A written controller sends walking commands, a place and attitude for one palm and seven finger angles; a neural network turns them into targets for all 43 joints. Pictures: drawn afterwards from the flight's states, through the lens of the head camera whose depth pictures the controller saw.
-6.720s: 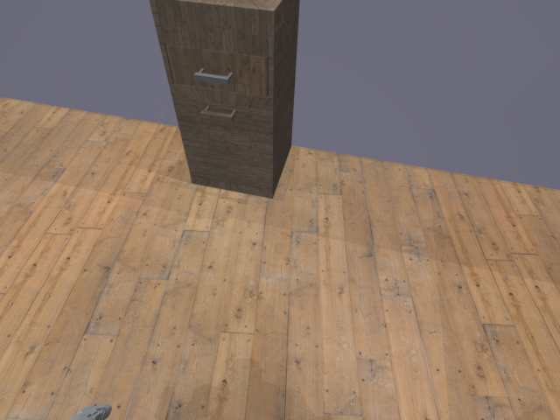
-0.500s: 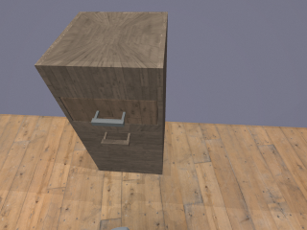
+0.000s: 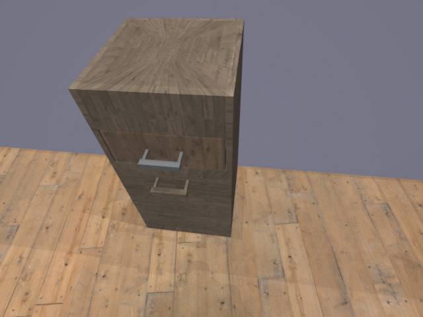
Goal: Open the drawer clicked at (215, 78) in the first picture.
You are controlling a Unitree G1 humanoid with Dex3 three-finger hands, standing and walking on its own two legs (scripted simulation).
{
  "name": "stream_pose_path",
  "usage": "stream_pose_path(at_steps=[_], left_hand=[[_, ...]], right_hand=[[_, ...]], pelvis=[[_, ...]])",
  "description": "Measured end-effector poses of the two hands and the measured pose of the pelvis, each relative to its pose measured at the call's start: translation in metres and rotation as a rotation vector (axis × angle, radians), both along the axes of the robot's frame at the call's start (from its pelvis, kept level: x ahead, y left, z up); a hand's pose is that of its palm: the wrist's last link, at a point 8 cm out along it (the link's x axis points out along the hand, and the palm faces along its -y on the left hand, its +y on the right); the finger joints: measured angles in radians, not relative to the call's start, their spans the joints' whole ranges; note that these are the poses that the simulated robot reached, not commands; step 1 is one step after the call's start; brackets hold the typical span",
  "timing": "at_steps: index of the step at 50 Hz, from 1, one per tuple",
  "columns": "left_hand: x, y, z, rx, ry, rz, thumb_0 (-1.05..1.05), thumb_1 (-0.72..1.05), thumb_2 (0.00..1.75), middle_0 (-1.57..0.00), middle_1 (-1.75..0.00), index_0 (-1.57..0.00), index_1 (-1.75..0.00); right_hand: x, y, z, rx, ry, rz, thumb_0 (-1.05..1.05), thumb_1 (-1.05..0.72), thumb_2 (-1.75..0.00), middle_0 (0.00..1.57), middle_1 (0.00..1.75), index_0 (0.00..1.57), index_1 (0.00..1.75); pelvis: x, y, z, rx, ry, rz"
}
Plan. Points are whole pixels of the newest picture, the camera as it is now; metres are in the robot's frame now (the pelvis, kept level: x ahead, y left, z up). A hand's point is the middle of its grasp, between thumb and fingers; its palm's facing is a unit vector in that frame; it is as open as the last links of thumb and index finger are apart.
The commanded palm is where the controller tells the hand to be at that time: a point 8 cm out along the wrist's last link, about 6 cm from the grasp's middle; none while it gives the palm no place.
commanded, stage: come to a stop and stand still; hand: left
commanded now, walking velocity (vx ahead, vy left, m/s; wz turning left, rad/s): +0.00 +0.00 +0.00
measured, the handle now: (161, 159) +0.56 +0.23 -0.14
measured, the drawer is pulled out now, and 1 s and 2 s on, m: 0.00 0.00 0.00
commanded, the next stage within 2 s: look again from close up in 0.70 s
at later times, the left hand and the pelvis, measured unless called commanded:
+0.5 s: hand out of the picture +0.01 +0.21 -0.19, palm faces +0.02 -0.99 -0.17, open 7.3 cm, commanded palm none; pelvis +0.02 +0.04 -0.01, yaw -1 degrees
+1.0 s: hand out of the picture +0.02 +0.22 -0.19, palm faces +0.01 -0.98 -0.21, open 7.4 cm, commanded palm none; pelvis +0.02 +0.04 -0.02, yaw -1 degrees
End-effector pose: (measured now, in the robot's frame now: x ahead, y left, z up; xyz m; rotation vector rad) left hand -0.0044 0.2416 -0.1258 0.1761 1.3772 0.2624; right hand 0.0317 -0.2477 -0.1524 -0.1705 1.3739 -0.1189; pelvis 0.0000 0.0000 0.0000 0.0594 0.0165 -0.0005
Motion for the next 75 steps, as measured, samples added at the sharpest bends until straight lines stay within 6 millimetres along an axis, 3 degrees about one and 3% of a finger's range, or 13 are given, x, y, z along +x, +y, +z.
stream_pose_path(at_steps=[4,8,19,30,37,55,72,73,75], left_hand=[[-0.016,0.018,-0.022,-0.037,0.040,0.022,0.01,0.90,0.90,-0.20,-0.30,-0.20,-0.30],[-0.018,0.025,-0.031,-0.067,0.054,0.017,0.01,0.90,0.90,-0.20,-0.30,-0.20,-0.30],[0.002,0.009,-0.032,-0.125,0.054,-0.037,0.01,0.91,0.90,-0.20,-0.30,-0.20,-0.30],[0.022,0.019,-0.030,-0.103,0.037,-0.052,0.01,0.92,0.90,-0.20,-0.30,-0.20,-0.30],[0.028,0.019,-0.029,-0.091,0.030,-0.055,0.01,0.92,0.90,-0.20,-0.30,-0.20,-0.30],[0.018,0.021,-0.027,-0.064,0.003,-0.071,0.01,0.91,0.90,-0.20,-0.30,-0.20,-0.30],[0.013,0.001,-0.026,-0.075,0.025,-0.062,0.01,0.91,0.90,-0.20,-0.30,-0.20,-0.30],[0.021,0.002,-0.022,-0.053,0.002,-0.118,0.01,0.92,0.90,-0.20,-0.30,-0.20,-0.30],[0.055,0.012,0.003,0.061,-0.187,-0.220,0.03,0.93,0.90,-0.20,-0.31,-0.20,-0.30]], right_hand=[[0.011,0.024,-0.002,-0.023,-0.079,0.016,0.00,-0.91,-0.90,0.19,0.30,0.20,0.30],[0.010,0.048,0.005,-0.024,-0.076,0.017,0.00,-0.92,-0.90,0.20,0.30,0.20,0.30],[0.001,0.059,0.003,-0.026,-0.040,-0.028,0.00,-0.94,-0.90,0.20,0.30,0.21,0.30],[-0.035,0.075,0.001,0.003,0.068,-0.063,0.00,-0.92,-0.90,0.20,0.30,0.20,0.30],[-0.047,0.083,-0.002,0.025,0.096,-0.082,0.00,-0.91,-0.90,0.20,0.30,0.20,0.30],[-0.023,0.076,-0.016,0.044,-0.027,-0.036,0.01,-0.92,-0.90,0.20,0.30,0.20,0.30],[-0.039,0.060,-0.014,0.045,0.053,-0.041,0.00,-0.91,-0.90,0.20,0.30,0.20,0.30],[-0.037,0.058,-0.012,0.036,0.027,-0.044,0.00,-0.91,-0.90,0.20,0.30,0.20,0.30],[-0.021,0.050,-0.006,-0.003,-0.108,-0.055,0.00,-0.91,-0.90,0.20,0.30,0.21,0.30]], pelvis=[[-0.003,0.020,-0.012,-0.062,0.002,0.004],[-0.001,0.027,-0.011,-0.042,-0.010,-0.001],[0.011,0.039,-0.008,-0.058,-0.024,-0.016],[0.019,0.040,-0.006,-0.064,-0.028,-0.016],[0.021,0.039,-0.006,-0.063,-0.032,-0.016],[0.015,0.042,-0.015,-0.056,-0.047,-0.015],[0.015,0.024,-0.013,-0.055,-0.035,-0.013],[0.013,0.023,-0.013,-0.056,-0.033,-0.022],[0.012,0.022,-0.015,-0.046,-0.024,-0.033]])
